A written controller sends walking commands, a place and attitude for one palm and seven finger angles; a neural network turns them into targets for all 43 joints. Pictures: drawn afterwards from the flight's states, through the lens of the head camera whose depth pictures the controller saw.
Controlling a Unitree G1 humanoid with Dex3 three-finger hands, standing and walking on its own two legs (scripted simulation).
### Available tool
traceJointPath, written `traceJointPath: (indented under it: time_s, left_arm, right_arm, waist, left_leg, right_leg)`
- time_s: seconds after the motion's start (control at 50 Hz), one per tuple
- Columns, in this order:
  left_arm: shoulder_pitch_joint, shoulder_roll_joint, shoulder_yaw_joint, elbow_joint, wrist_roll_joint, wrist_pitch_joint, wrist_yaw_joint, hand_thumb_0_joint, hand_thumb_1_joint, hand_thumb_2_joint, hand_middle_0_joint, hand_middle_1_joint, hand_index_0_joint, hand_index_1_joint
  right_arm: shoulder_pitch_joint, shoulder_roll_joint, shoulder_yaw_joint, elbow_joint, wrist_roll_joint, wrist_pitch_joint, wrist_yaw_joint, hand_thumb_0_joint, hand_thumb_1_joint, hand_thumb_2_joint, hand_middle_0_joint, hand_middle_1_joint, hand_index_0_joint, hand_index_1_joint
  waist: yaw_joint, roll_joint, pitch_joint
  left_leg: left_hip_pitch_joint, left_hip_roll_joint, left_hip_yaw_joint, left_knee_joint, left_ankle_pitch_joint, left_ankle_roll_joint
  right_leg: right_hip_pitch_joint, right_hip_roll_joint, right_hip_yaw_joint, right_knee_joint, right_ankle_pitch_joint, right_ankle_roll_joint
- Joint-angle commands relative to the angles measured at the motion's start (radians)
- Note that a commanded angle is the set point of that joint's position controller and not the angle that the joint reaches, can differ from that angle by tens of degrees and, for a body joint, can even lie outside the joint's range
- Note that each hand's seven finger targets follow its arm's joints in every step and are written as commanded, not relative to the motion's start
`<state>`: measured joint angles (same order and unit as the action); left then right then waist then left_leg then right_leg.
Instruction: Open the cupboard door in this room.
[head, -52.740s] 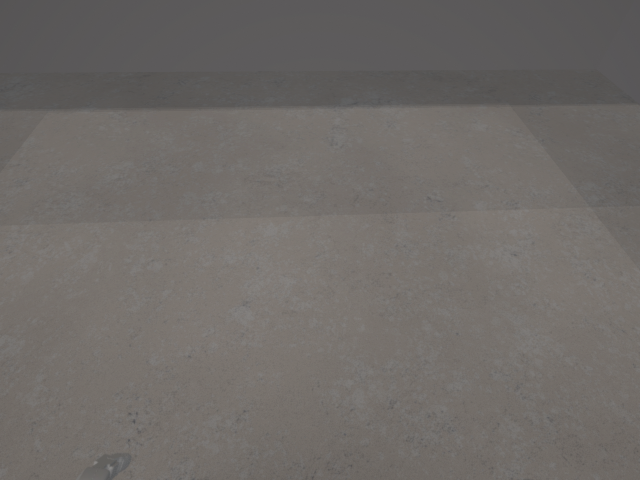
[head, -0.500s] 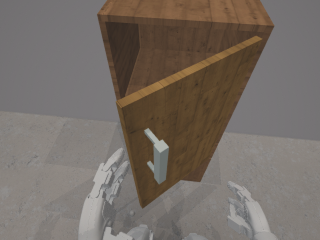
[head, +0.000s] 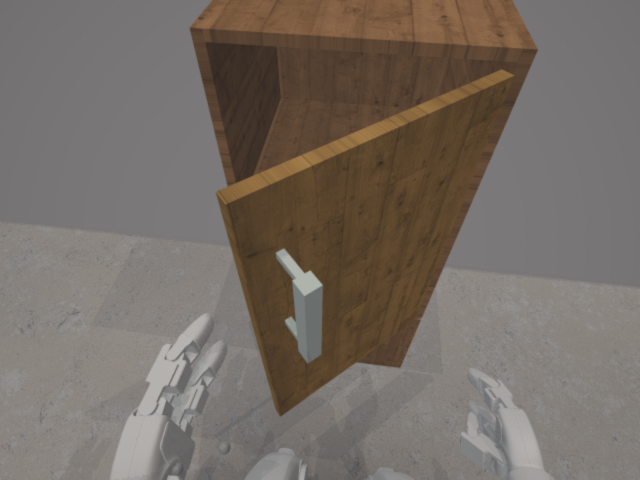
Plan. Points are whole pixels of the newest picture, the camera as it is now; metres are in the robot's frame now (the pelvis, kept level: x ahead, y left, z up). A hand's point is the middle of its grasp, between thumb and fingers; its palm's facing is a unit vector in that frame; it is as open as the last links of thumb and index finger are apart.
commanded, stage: draw the hand back to the body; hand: left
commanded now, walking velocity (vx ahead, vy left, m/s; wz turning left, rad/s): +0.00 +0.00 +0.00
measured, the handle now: (298, 309) +0.30 +0.05 +0.09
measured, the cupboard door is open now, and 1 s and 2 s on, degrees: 42 42 42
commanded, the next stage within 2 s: step back with the hand held close in 1.54 s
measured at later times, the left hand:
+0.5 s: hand (157, 406) +0.16 +0.15 +0.16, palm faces -0.04 -0.99 -0.11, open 16.0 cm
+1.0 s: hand (17, 300) +0.21 +0.25 +0.22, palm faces +0.34 -0.86 -0.39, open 11.0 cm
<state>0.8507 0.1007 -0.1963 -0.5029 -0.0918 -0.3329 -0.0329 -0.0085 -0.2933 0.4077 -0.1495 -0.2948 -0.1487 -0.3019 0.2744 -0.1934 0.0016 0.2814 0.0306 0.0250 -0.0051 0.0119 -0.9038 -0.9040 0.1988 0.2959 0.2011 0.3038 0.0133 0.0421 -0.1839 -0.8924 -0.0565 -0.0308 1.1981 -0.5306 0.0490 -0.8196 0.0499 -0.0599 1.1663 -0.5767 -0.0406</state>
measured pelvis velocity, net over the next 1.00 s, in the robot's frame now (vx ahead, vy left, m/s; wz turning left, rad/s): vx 0.04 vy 0.02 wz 0.00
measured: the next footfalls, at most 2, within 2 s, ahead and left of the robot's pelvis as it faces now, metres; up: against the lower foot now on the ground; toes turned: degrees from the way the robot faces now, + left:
none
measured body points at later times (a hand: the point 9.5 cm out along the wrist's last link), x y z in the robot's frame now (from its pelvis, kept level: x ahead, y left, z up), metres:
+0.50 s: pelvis +0.02 +0.00 +0.04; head +0.01 +0.00 +0.49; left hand +0.16 +0.20 +0.16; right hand +0.20 -0.23 -0.01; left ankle +0.03 +0.09 -0.64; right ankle +0.00 -0.10 -0.64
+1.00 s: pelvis +0.04 +0.02 +0.08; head +0.02 +0.00 +0.53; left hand +0.19 +0.29 +0.25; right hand +0.23 -0.19 +0.02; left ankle +0.03 +0.09 -0.64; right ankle +0.00 -0.10 -0.64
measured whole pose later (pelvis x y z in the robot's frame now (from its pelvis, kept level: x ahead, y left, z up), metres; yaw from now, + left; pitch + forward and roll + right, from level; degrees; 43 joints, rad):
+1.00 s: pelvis +0.04 +0.02 +0.08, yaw +0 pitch +0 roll -1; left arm 0.61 0.36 0.22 -0.55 -0.08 0.00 0.13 0.00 0.32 0.65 -0.19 -0.30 -0.19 -0.30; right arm 0.23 -0.21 0.07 0.51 0.03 -0.05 -0.10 0.01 -0.90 -0.90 0.20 0.30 0.20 0.30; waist 0.05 0.05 -0.07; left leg -0.28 -0.07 -0.03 0.63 -0.34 0.07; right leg -0.21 0.03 -0.02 0.58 -0.37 -0.01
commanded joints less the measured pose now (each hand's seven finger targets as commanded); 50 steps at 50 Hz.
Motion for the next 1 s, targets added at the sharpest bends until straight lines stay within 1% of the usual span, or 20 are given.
traceJointPath:
  time_s: [0.0, 0.04, 0.1, 0.2, 0.24, 0.38, 0.44, 0.46, 0.48, 0.5, 0.52, 0.54, 0.56, 0.64, 0.72, 0.78, 0.86, 0.92, 0.96, 0.98]
  left_arm:
    - [0.083, 0.115, 0.011, -0.249, -0.003, -0.062, -0.045, 0.0, -0.5, 0.3, -0.15, -0.3, -0.15, -0.3]
    - [0.089, 0.151, 0.057, -0.27, -0.006, -0.031, -0.032, 0.0, -0.5, 0.3, -0.15, -0.3, -0.15, -0.3]
    - [0.074, 0.129, 0.074, -0.285, -0.034, -0.003, -0.035, 0.0, -0.5, 0.3, -0.15, -0.3, -0.15, -0.3]
    - [0.018, 0.164, 0.158, -0.281, -0.09, 0.023, -0.052, 0.0, -0.5, 0.3, -0.15, -0.3, -0.15, -0.3]
    - [0.017, 0.187, 0.203, -0.265, -0.106, 0.031, -0.06, 0.0, -0.5, 0.3, -0.15, -0.3, -0.15, -0.3]
    - [0.005, 0.227, 0.269, -0.305, -0.146, 0.072, -0.1, 0.0, -0.43, 0.33, -0.153, -0.3, -0.153, -0.3]
    - [-0.029, 0.263, 0.329, -0.311, -0.169, 0.094, -0.115, 0.0, -0.325, 0.375, -0.156, -0.3, -0.156, -0.3]
    - [0.022, 0.389, 0.383, -0.331, -0.037, 0.167, 0.013, 0.0, -0.29, 0.39, -0.158, -0.3, -0.158, -0.3]
    - [0.035, 0.306, 0.335, -0.34, -0.024, 0.206, 0.06, 0.0, -0.255, 0.405, -0.159, -0.3, -0.159, -0.3]
    - [0.024, 0.285, 0.326, -0.319, -0.016, 0.231, 0.081, 0.0, -0.22, 0.42, -0.16, -0.3, -0.16, -0.3]
    - [0.02, 0.268, 0.317, -0.31, -0.008, 0.25, 0.097, 0.0, -0.185, 0.435, -0.161, -0.3, -0.161, -0.3]
    - [0.001, 0.278, 0.326, -0.31, 0.002, 0.265, 0.112, 0.0, -0.15, 0.45, -0.162, -0.3, -0.162, -0.3]
    - [-0.012, 0.281, 0.322, -0.321, 0.009, 0.272, 0.122, 0.0, -0.115, 0.465, -0.164, -0.3, -0.164, -0.3]
    - [-0.118, 0.347, 0.376, -0.341, 0.026, 0.284, 0.163, 0.0, 0.025, 0.525, -0.169, -0.3, -0.169, -0.3]
    - [-0.174, 0.347, 0.4, -0.318, 0.027, 0.288, 0.178, 0.0, 0.165, 0.585, -0.174, -0.3, -0.174, -0.3]
    - [-0.19, 0.363, 0.439, -0.303, 0.026, 0.284, 0.183, 0.0, 0.27, 0.63, -0.178, -0.3, -0.178, -0.3]
    - [-0.222, 0.372, 0.485, -0.256, 0.02, 0.279, 0.179, 0.0, 0.41, 0.69, -0.182, -0.3, -0.182, -0.3]
    - [-0.271, 0.397, 0.533, -0.258, 0.017, 0.271, 0.174, 0.0, 0.515, 0.735, -0.186, -0.3, -0.186, -0.3]
    - [-0.297, 0.411, 0.559, -0.245, 0.014, 0.27, 0.174, 0.0, 0.585, 0.765, -0.189, -0.3, -0.189, -0.3]
    - [-0.317, 0.42, 0.575, -0.244, 0.013, 0.267, 0.173, 0.0, 0.62, 0.78, -0.19, -0.3, -0.19, -0.3]
  right_arm:
    - [-0.085, -0.103, -0.051, -0.189, 0.012, -0.062, -0.026, 0.0, -0.9, -0.9, 0.2, 0.3, 0.2, 0.3]
    - [-0.085, -0.1, -0.05, -0.195, 0.018, -0.048, -0.034, 0.0, -0.9, -0.9, 0.2, 0.3, 0.2, 0.3]
    - [-0.087, -0.092, -0.046, -0.196, 0.025, -0.041, -0.043, 0.0, -0.9, -0.9, 0.2, 0.3, 0.2, 0.3]
    - [-0.088, -0.102, -0.038, -0.186, 0.029, -0.045, -0.057, 0.0, -0.9, -0.9, 0.2, 0.3, 0.2, 0.3]
    - [-0.09, -0.105, -0.038, -0.178, 0.028, -0.049, -0.062, 0.0, -0.9, -0.9, 0.2, 0.3, 0.2, 0.3]
    - [-0.088, -0.115, -0.029, -0.161, 0.04, -0.077, -0.064, 0.0, -0.9, -0.9, 0.2, 0.3, 0.2, 0.3]
    - [-0.09, -0.119, -0.028, -0.141, 0.041, -0.092, -0.068, 0.0, -0.9, -0.9, 0.2, 0.3, 0.2, 0.3]
    - [-0.091, -0.105, -0.021, -0.153, 0.03, -0.066, -0.108, 0.0, -0.9, -0.9, 0.2, 0.3, 0.2, 0.3]
    - [-0.088, -0.087, -0.007, -0.151, 0.024, -0.059, -0.119, 0.0, -0.9, -0.9, 0.2, 0.3, 0.2, 0.3]
    - [-0.088, -0.089, -0.008, -0.139, 0.025, -0.057, -0.124, 0.0, -0.9, -0.9, 0.2, 0.3, 0.2, 0.3]
    - [-0.086, -0.09, -0.005, -0.126, 0.023, -0.053, -0.125, 0.0, -0.9, -0.9, 0.2, 0.3, 0.2, 0.3]
    - [-0.091, -0.095, -0.004, -0.116, 0.023, -0.052, -0.128, 0.0, -0.9, -0.9, 0.2, 0.3, 0.2, 0.3]
    - [-0.092, -0.101, -0.001, -0.109, 0.02, -0.052, -0.13, 0.0, -0.9, -0.9, 0.2, 0.3, 0.2, 0.3]
    - [-0.107, -0.113, 0.008, -0.077, 0.013, -0.073, -0.139, 0.0, -0.9, -0.9, 0.2, 0.3, 0.2, 0.3]
    - [-0.12, -0.113, 0.02, -0.037, 0.008, -0.098, -0.136, 0.0, -0.9, -0.9, 0.2, 0.3, 0.2, 0.3]
    - [-0.134, -0.114, 0.024, -0.002, 0.007, -0.118, -0.129, 0.0, -0.9, -0.9, 0.2, 0.3, 0.2, 0.3]
    - [-0.156, -0.121, 0.022, 0.038, 0.002, -0.131, -0.116, 0.0, -0.9, -0.9, 0.2, 0.3, 0.2, 0.3]
    - [-0.167, -0.124, 0.021, 0.059, -0.001, -0.138, -0.103, 0.0, -0.9, -0.9, 0.2, 0.3, 0.2, 0.3]
    - [-0.171, -0.124, 0.02, 0.077, -0.004, -0.143, -0.098, 0.0, -0.9, -0.9, 0.2, 0.3, 0.2, 0.3]
    - [-0.169, -0.126, 0.019, 0.082, -0.004, -0.143, -0.094, 0.0, -0.9, -0.9, 0.2, 0.3, 0.2, 0.3]
  waist:
    - [-0.004, -0.035, -0.104]
    - [0.011, -0.015, -0.119]
    - [-0.004, -0.033, -0.073]
    - [-0.02, -0.069, 0.001]
    - [-0.011, -0.076, 0.01]
    - [0.0, 0.019, -0.039]
    - [0.003, -0.007, -0.035]
    - [0.067, 0.003, -0.03]
    - [0.037, 0.01, 0.004]
    - [0.026, -0.022, 0.042]
    - [0.023, 0.012, 0.058]
    - [0.025, -0.016, 0.057]
    - [0.021, 0.006, 0.05]
    - [0.024, -0.006, 0.052]
    - [0.024, 0.01, 0.067]
    - [0.033, 0.041, 0.068]
    - [0.037, -0.002, 0.087]
    - [0.042, 0.009, 0.081]
    - [0.044, 0.057, 0.077]
    - [0.044, 0.041, 0.082]
  left_leg:
    - [0.127, 0.03, -0.032, -0.191, 0.158, -0.013]
    - [0.151, 0.035, -0.029, -0.215, 0.166, -0.013]
    - [0.184, 0.035, -0.028, -0.243, 0.16, -0.011]
    - [0.194, 0.041, -0.033, -0.275, 0.12, -0.007]
    - [0.193, 0.043, -0.032, -0.281, 0.126, -0.007]
    - [0.293, 0.044, -0.033, -0.334, 0.21, -0.007]
    - [0.316, 0.044, -0.038, -0.35, 0.24, -0.005]
    - [0.328, 0.066, -0.033, -0.403, 0.264, -0.015]
    - [0.35, 0.058, -0.028, -0.409, 0.268, -0.016]
    - [0.36, 0.062, -0.029, -0.414, 0.262, -0.018]
    - [0.379, 0.063, -0.028, -0.427, 0.263, -0.015]
    - [0.403, 0.067, -0.038, -0.445, 0.285, -0.012]
    - [0.431, 0.069, -0.039, -0.46, 0.301, -0.011]
    - [0.495, 0.07, -0.054, -0.528, 0.289, -0.009]
    - [0.553, 0.069, -0.067, -0.59, 0.291, -0.014]
    - [0.6, 0.071, -0.077, -0.628, 0.368, -0.024]
    - [0.643, 0.08, -0.083, -0.673, 0.457, -0.037]
    - [0.678, 0.081, -0.075, -0.693, 0.524, -0.045]
    - [0.706, 0.081, -0.07, -0.706, 0.576, -0.052]
    - [0.712, 0.084, -0.072, -0.713, 0.597, -0.056]
  right_leg:
    - [0.101, -0.024, 0.077, -0.238, 0.195, 0.018]
    - [0.13, -0.019, 0.067, -0.248, 0.19, 0.017]
    - [0.143, -0.014, 0.059, -0.287, 0.194, 0.022]
    - [0.147, -0.011, 0.059, -0.345, 0.137, 0.025]
    - [0.17, -0.015, 0.069, -0.363, 0.136, 0.027]
    - [0.233, -0.015, 0.046, -0.381, 0.247, 0.025]
    - [0.265, -0.014, 0.041, -0.4, 0.292, 0.028]
    - [0.319, -0.048, 0.101, -0.462, 0.311, 0.005]
    - [0.325, -0.056, 0.099, -0.487, 0.307, 0.007]
    - [0.307, -0.055, 0.086, -0.503, 0.297, 0.01]
    - [0.316, -0.054, 0.079, -0.511, 0.297, 0.01]
    - [0.327, -0.047, 0.062, -0.52, 0.309, 0.008]
    - [0.335, -0.048, 0.059, -0.522, 0.326, 0.011]
    - [0.385, -0.047, 0.047, -0.566, 0.302, 0.007]
    - [0.429, -0.047, 0.04, -0.597, 0.304, 0.008]
    - [0.477, -0.047, 0.034, -0.612, 0.356, 0.005]
    - [0.534, -0.044, 0.026, -0.642, 0.406, 0.007]
    - [0.572, -0.042, 0.028, -0.666, 0.447, 0.006]
    - [0.599, -0.047, 0.03, -0.679, 0.478, 0.005]
    - [0.604, -0.043, 0.029, -0.687, 0.487, 0.005]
